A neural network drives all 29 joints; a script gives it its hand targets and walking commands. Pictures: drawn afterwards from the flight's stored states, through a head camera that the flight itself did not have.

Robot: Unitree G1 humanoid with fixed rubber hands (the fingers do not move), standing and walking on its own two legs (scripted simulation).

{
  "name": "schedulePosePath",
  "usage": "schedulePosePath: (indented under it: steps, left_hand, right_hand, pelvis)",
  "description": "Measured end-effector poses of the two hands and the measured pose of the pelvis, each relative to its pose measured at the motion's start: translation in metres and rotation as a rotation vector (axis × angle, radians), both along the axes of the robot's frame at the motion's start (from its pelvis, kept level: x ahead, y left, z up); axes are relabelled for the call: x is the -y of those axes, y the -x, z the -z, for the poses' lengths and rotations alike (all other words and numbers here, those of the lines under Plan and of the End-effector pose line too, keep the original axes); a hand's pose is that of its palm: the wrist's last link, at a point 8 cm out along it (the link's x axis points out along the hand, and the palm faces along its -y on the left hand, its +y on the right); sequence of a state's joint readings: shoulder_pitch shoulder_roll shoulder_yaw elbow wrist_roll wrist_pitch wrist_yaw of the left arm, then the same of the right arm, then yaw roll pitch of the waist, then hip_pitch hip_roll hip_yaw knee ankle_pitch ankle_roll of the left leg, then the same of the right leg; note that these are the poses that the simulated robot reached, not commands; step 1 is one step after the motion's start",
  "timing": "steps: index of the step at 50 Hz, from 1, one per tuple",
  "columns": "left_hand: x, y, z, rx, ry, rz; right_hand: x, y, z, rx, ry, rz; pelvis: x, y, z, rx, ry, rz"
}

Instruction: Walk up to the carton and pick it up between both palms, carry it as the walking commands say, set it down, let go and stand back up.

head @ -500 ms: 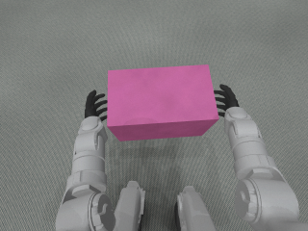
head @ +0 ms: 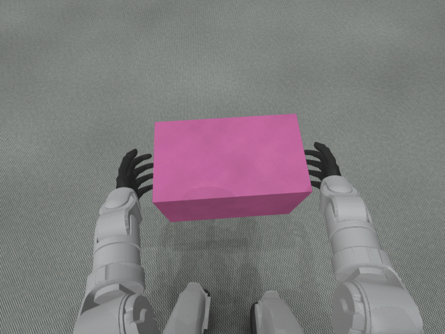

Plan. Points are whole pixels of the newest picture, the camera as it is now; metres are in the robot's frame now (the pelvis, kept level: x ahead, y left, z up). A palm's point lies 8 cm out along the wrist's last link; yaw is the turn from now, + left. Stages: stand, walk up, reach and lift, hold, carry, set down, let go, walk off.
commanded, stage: reach and lift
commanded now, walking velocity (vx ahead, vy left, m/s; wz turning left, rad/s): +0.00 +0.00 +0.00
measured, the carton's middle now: (228, 172) +0.46 +0.03 -0.13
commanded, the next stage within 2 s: none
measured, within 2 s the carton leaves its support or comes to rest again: neither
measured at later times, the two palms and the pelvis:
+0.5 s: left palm (110, 195) +0.34 +0.21 +0.03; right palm (347, 185) +0.37 -0.16 +0.03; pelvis +0.03 +0.02 +0.06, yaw -1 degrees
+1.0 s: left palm (88, 177) +0.34 +0.21 +0.11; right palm (366, 170) +0.37 -0.16 +0.10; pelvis +0.07 +0.01 +0.10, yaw -1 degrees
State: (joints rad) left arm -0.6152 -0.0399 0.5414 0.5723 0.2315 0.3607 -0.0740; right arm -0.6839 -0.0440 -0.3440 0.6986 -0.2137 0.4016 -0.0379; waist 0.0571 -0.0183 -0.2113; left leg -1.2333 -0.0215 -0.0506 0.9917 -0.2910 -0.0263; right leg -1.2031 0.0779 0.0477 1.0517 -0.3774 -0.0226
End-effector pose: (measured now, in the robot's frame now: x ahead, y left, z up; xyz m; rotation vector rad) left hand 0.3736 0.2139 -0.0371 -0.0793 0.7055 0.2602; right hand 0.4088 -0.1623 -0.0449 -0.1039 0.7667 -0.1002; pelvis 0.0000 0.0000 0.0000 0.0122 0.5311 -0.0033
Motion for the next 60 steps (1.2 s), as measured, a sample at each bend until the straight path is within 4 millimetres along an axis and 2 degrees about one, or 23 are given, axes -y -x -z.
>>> schedulePosePath:
  steps: [7, 11, 15, 21, 25, 29, 34, 38, 41, 46, 50, 55, 60]
  left_hand:
    - [-0.007, 0.004, -0.015, -0.019, -0.048, -0.061]
    - [-0.011, 0.012, -0.028, -0.033, -0.071, -0.103]
    - [-0.011, 0.019, -0.04, -0.028, -0.059, -0.091]
    - [-0.004, 0.028, -0.059, -0.012, -0.021, -0.01]
    - [0.001, 0.033, -0.07, -0.002, 0.001, -0.003]
    - [-0.001, 0.033, -0.079, 0.008, 0.004, -0.013]
    - [-0.008, 0.029, -0.091, 0.014, -0.019, -0.043]
    - [-0.009, 0.026, -0.103, 0.012, -0.049, -0.07]
    - [-0.007, 0.025, -0.115, 0.005, -0.077, -0.07]
    - [-0.001, 0.027, -0.132, 0.012, -0.061, -0.026]
    - [0.002, 0.035, -0.145, 0.031, -0.041, 0.005]
    - [-0.003, 0.045, -0.157, 0.042, -0.059, -0.021]
    - [-0.01, 0.057, -0.156, 0.022, -0.059, -0.052]
  right_hand:
    - [-0.013, -0.007, -0.019, -0.004, -0.002, -0.011]
    - [-0.02, 0.001, -0.03, -0.011, -0.006, -0.015]
    - [-0.018, 0.013, -0.04, -0.007, -0.022, -0.014]
    - [-0.004, 0.032, -0.058, 0.006, -0.031, 0.003]
    - [0.0, 0.037, -0.072, 0.015, -0.018, 0.024]
    - [-0.002, 0.034, -0.084, 0.024, -0.018, 0.029]
    - [-0.012, 0.019, -0.099, 0.038, -0.01, -0.002]
    - [-0.015, 0.012, -0.112, 0.043, -0.014, -0.019]
    - [-0.013, 0.014, -0.12, 0.042, -0.013, -0.026]
    - [-0.004, 0.028, -0.132, 0.048, -0.002, -0.007]
    - [0.0, 0.042, -0.14, 0.059, -0.003, 0.012]
    - [-0.006, 0.048, -0.148, 0.059, -0.014, -0.016]
    - [-0.015, 0.046, -0.156, 0.042, 0.019, -0.059]
  pelvis:
    - [-0.007, -0.019, -0.017, -0.01, 0.007, 0.002]
    - [-0.011, -0.032, -0.029, -0.002, 0.011, -0.004]
    - [-0.016, -0.039, -0.04, 0.022, 0.014, -0.012]
    - [-0.021, -0.034, -0.054, 0.097, 0.011, 0.002]
    - [-0.021, -0.026, -0.06, 0.161, 0.005, 0.015]
    - [-0.018, -0.019, -0.064, 0.216, 0.001, 0.02]
    - [-0.012, -0.019, -0.069, 0.25, -0.001, 0.006]
    - [-0.009, -0.029, -0.075, 0.263, 0.003, -0.004]
    - [-0.007, -0.042, -0.082, 0.281, 0.008, -0.007]
    - [-0.006, -0.065, -0.093, 0.323, 0.012, -0.002]
    - [-0.005, -0.074, -0.098, 0.379, 0.012, 0.014]
    - [-0.003, -0.07, -0.1, 0.441, 0.015, 0.02]
    - [-0.002, -0.056, -0.099, 0.497, 0.012, 0.011]
